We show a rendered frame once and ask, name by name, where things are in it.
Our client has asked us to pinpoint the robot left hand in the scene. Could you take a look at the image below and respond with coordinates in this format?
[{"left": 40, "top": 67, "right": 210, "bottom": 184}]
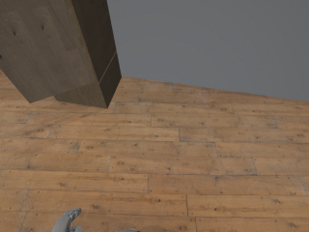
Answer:
[{"left": 51, "top": 208, "right": 85, "bottom": 232}]

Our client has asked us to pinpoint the cupboard door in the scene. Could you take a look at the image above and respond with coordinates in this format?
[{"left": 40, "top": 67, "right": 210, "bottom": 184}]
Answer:
[{"left": 0, "top": 0, "right": 94, "bottom": 103}]

